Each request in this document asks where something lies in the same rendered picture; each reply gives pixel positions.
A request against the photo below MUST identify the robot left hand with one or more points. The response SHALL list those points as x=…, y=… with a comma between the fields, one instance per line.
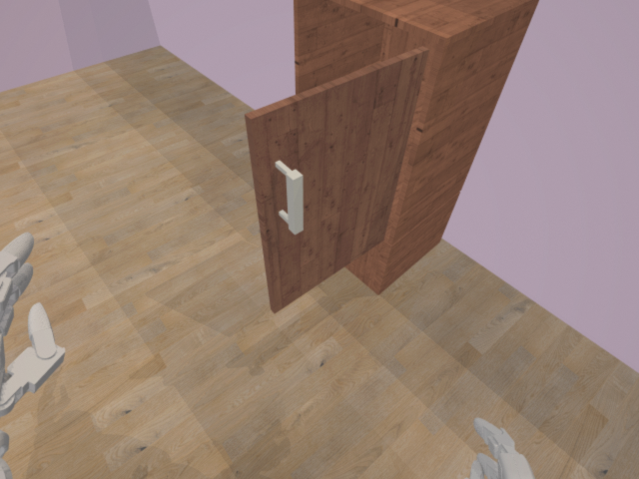
x=35, y=364

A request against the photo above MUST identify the handle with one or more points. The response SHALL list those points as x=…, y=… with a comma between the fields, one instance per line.
x=295, y=196

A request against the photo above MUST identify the cupboard door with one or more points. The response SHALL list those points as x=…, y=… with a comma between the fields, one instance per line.
x=347, y=138

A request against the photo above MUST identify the robot right hand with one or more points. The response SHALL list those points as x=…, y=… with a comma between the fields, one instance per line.
x=510, y=464

